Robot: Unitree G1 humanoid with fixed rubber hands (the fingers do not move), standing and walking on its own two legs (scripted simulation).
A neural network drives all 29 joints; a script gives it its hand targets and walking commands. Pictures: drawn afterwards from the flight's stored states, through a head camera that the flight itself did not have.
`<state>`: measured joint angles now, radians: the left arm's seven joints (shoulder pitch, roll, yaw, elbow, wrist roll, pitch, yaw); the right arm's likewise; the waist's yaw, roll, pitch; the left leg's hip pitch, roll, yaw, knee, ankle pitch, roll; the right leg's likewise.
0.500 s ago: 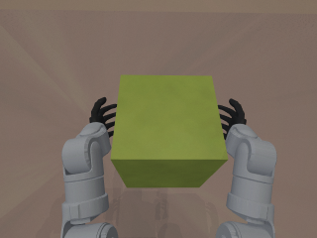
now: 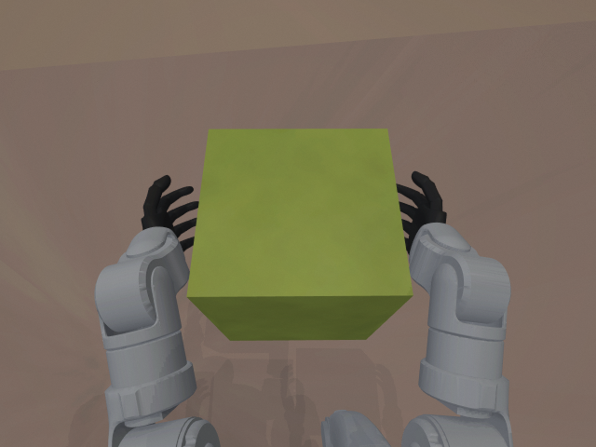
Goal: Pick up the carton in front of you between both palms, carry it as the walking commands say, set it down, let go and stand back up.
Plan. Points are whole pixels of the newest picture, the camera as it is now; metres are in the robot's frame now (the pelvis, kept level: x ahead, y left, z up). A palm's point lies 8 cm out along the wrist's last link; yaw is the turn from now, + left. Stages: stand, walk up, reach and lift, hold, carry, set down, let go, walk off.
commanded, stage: carry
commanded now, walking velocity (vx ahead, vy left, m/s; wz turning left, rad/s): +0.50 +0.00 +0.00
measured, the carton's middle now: (298, 248) +0.36 -0.03 +0.07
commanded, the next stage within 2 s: none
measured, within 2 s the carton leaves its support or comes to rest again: neither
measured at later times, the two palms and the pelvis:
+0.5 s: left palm (167, 61) +0.66 +0.14 +0.19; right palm (358, 53) +0.67 -0.17 +0.18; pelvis +0.32 -0.02 +0.04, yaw +1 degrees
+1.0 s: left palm out of the picture +0.97 +0.14 +0.22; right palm out of the picture +1.00 -0.17 +0.22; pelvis +0.65 -0.04 +0.08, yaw +1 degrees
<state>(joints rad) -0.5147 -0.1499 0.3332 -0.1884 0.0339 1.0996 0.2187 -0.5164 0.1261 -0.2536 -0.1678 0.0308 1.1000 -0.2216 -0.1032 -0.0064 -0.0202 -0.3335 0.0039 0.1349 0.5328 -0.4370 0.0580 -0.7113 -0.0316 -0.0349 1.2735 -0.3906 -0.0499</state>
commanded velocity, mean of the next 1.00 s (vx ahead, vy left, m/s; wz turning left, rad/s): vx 0.50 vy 0.00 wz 0.00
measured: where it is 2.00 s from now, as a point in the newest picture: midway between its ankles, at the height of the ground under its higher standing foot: (263, 157)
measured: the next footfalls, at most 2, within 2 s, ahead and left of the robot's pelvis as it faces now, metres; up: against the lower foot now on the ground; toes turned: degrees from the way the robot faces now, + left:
right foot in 0.16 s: +0.29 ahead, -0.13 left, +0.03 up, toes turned -7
left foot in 0.54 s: +0.52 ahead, +0.09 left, +0.08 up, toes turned +8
